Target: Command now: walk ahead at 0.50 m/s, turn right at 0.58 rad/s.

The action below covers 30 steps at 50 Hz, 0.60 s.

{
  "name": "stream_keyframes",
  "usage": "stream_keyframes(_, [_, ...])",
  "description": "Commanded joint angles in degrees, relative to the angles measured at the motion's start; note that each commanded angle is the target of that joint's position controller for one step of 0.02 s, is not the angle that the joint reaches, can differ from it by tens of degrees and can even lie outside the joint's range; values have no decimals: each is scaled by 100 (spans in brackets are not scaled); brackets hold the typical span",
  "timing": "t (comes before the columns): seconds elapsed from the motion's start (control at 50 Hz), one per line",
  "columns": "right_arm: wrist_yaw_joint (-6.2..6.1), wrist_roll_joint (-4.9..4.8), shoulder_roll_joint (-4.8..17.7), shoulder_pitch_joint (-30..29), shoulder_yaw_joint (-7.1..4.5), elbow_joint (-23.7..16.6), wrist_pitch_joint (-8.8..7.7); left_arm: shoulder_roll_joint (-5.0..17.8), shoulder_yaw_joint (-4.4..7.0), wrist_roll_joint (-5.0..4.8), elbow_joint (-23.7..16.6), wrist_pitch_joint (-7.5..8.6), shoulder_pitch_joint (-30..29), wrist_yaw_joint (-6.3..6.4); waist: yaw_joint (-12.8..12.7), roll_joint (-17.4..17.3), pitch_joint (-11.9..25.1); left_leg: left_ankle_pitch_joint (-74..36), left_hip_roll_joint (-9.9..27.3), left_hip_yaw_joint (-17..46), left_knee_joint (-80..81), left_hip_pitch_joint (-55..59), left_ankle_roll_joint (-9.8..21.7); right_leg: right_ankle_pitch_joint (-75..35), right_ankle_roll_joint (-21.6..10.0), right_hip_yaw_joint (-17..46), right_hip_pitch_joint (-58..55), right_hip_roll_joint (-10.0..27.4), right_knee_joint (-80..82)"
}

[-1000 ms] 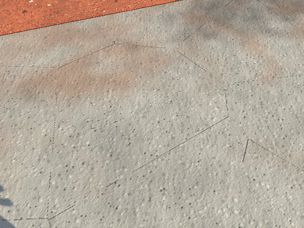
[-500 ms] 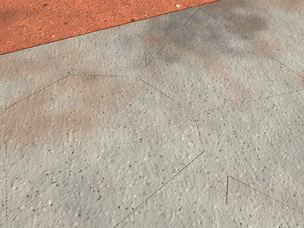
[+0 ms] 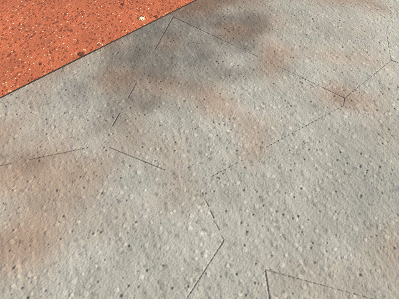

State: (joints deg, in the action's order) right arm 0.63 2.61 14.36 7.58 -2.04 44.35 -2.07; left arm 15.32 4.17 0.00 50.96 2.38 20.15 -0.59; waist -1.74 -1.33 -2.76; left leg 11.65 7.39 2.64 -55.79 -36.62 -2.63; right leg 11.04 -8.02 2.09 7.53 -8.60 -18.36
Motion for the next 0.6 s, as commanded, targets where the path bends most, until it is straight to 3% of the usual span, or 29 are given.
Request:
stream_keyframes(0.02, [26, -19, 375, -344, -60, -419, 11, 830, 183, -7, -313, 88, 247, 15, -64, 412, 25, -722, -203, -259, 751, -126, -96, -1742, -628, 1308, 30, 1375, 646])
stream_keyframes(0.14, [73, -95, 455, -1236, 4, -797, -93, 942, 203, 84, -330, 58, 683, 85, -393, 546, 46, -927, -534, -199, 1891, -49, 25, -2318, -521, 1704, -705, 1538, 129])
stream_keyframes(0.18, [63, -116, 583, -1012, -20, -804, -145, 1041, 226, 106, -422, 64, 488, 130, -197, 619, 71, -677, -621, -97, 2310, 559, 148, -2444, -359, 1891, -636, 1616, -96])
stream_keyframes(0.22, [-12, -132, 805, -52, -114, -535, -213, 1159, 250, 113, -538, 96, 123, 111, 275, 600, 389, -264, -883, -189, 2683, 2047, 334, -3087, -125, 1890, -222, 1453, -844])
stream_keyframes(0.24, [-84, -84, 993, 721, -192, -349, -293, 1079, 224, 66, -548, 139, 58, 57, 679, 246, 819, -325, -669, -34, 3030, 3176, 502, -2929, 21, 1595, 139, 1059, -1951])
stream_keyframes(0.26, [-193, 55, 1432, 1672, -287, -331, -323, 595, 84, 5, -732, 189, 143, 17, 968, -442, 1763, 1020, 739, 1359, 3226, 4495, 782, -1303, 152, 1088, 820, 686, -3607])
stream_keyframes(0.28, [-193, 103, 1841, 1427, -377, -374, -242, 288, 24, -123, -905, 160, 810, 22, 432, -1804, 2035, 1497, 1895, 4010, 4043, 5268, 1356, 2221, 284, 521, 2519, -104, -4812])
stream_keyframes(0.3, [-160, 6, 1318, 1053, -316, -428, -175, 751, 66, 77, -684, 52, 734, 77, 299, -852, 1365, 2125, 1753, 4000, 4070, 4596, 1393, 1796, 235, 540, 2965, 487, -5350])
stream_keyframes(0.32, [-138, -49, 820, 715, -197, -494, -165, 793, 87, 121, -675, 18, 349, 24, 289, -215, 719, 1867, 1460, 3018, 4134, 3879, 1276, 1221, 262, 472, 2909, 697, -5274])
stream_keyframes(0.34, [-118, -50, 616, 556, -140, -459, -174, 681, 66, 121, -706, -2, 134, -26, 231, -54, 395, 1000, 1157, 2169, 4254, 3394, 1163, 908, 328, 398, 2768, 869, -5055])
stream_keyframes(0.36, [-128, -59, 567, 591, -119, -396, -202, 626, 64, 176, -727, -53, 43, -79, 194, -288, 289, 385, 936, 1569, 4333, 3153, 1059, 799, 386, 336, 2657, 1001, -4889])
stream_keyframes(0.4, [-109, -119, 565, 755, -118, -247, -308, 540, 44, 214, -749, -178, 45, -169, 125, -538, 269, -587, 736, 859, 4437, 2948, 1011, 635, 470, 227, 2521, 1063, -4859])
stream_keyframes(0.44, [-69, -173, 611, 897, -148, -149, -399, 480, 23, 203, -881, -236, -225, -227, 108, -487, 244, -1119, 766, 460, 4555, 3016, 1085, 396, 516, 198, 2787, 1123, -4828])
stream_keyframes(0.52, [-60, -161, 637, 1137, -179, 21, -403, 391, -29, 205, -1156, -255, -979, -302, 207, -373, 40, -1486, 724, -251, 4737, 3210, 1141, -279, 635, 77, 3385, 1234, -4278])
stream_keyframes(0.6, [-64, -154, 704, 1287, -202, 153, -382, 212, -139, 187, -1399, -208, -1716, -391, 357, -366, -114, -1729, 606, -909, 4713, 3283, 1031, -982, 587, -296, 3101, 1239, -2937])
